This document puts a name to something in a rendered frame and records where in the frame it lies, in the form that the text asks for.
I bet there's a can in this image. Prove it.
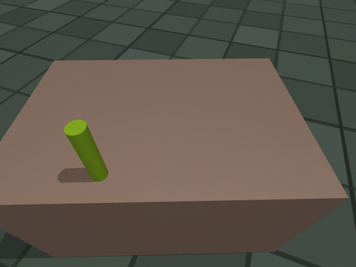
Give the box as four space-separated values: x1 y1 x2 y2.
64 120 108 182

